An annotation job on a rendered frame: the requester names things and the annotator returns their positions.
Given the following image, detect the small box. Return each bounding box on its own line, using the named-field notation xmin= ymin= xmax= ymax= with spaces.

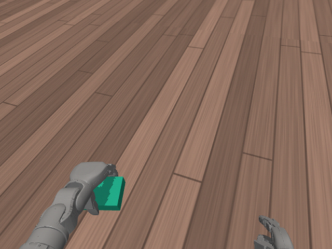
xmin=84 ymin=177 xmax=126 ymax=211

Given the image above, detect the right robot hand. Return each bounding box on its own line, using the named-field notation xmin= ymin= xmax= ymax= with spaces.
xmin=254 ymin=215 xmax=294 ymax=249

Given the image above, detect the left robot arm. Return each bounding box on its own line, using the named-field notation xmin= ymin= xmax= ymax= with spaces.
xmin=19 ymin=179 xmax=92 ymax=249

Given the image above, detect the left robot hand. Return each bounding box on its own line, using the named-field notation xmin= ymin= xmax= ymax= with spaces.
xmin=70 ymin=161 xmax=118 ymax=215

